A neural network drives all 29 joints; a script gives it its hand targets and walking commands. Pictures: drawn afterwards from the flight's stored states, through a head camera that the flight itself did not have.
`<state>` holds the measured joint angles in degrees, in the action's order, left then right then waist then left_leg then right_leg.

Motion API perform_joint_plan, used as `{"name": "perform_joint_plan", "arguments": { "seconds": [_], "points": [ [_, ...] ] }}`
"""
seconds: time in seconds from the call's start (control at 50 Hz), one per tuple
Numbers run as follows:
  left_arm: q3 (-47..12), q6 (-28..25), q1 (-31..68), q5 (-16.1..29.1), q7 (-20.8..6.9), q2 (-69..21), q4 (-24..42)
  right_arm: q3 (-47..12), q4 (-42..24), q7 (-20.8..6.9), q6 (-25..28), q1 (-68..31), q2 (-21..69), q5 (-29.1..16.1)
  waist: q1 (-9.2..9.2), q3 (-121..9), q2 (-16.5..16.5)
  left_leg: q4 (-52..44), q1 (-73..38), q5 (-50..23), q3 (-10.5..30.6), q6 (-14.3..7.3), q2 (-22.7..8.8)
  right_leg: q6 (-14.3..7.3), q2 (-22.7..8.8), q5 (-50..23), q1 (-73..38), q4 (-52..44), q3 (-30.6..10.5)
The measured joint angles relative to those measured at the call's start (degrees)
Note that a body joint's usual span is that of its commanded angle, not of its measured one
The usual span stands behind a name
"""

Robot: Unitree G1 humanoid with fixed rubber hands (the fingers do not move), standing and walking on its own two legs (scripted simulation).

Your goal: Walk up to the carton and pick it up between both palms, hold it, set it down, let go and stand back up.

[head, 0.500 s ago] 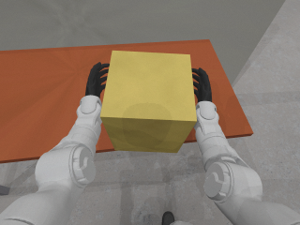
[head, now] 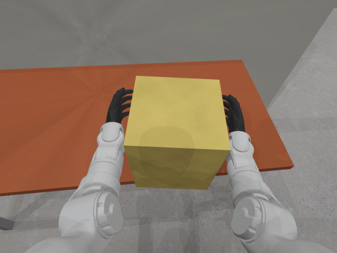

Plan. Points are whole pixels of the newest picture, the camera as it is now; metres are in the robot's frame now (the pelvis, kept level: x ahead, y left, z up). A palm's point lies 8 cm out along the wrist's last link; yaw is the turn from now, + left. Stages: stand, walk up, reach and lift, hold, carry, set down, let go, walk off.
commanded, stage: reach and lift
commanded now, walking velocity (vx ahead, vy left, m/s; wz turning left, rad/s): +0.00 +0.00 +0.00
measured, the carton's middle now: (174, 137) +0.39 +0.00 -0.01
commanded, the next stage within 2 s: none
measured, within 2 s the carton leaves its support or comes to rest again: leaves its support in 1.18 s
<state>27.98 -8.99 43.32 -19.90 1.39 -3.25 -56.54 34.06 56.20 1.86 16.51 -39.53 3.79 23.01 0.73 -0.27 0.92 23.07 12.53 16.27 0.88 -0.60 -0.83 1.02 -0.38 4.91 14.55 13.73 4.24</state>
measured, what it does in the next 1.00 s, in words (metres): stands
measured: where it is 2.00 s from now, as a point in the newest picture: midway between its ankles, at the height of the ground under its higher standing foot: outside the picture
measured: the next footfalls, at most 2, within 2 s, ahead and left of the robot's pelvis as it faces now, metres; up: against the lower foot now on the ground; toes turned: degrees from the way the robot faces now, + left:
none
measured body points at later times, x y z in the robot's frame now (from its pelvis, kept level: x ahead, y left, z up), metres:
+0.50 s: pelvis +0.00 +0.00 +0.00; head +0.06 +0.01 +0.45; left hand +0.41 +0.15 +0.05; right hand +0.40 -0.15 +0.05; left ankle -0.06 +0.10 -0.75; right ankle +0.01 -0.14 -0.75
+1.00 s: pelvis +0.00 +0.00 +0.00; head +0.05 +0.01 +0.45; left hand +0.41 +0.15 +0.06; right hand +0.40 -0.15 +0.05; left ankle -0.06 +0.10 -0.75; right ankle +0.01 -0.14 -0.75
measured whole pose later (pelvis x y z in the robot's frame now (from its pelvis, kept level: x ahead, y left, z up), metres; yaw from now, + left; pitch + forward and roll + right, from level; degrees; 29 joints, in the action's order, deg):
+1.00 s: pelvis +0.00 +0.00 +0.00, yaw +1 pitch +7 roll -2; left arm 25.2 -8.4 40.6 -19.2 1.4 -3.9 -51.5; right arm 29.2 55.3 4.1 19.2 -37.2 3.3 20.4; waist 0.6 -1.7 -0.1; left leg 21.3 13.5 14.9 1.5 -0.3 -0.7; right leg 0.7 -0.5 3.9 15.2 12.0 5.1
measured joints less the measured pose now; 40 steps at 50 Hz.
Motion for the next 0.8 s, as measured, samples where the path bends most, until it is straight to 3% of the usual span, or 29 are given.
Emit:
{"name": "perform_joint_plan", "arguments": {
  "seconds": [0.8],
  "points": [
    [0.12,1.8,-0.95,-0.52,-1.37,-0.79,4.35,-2.86,-2.48,1.18,-0.17,1.27,0.27,-1.52,-0.07,0.46,-1.3,-2.72,-0.39,-1.63,0.06,-0.13,0.38,-0.1,-0.38,-0.85,0.08,-1.39,0.21]
  ]
}}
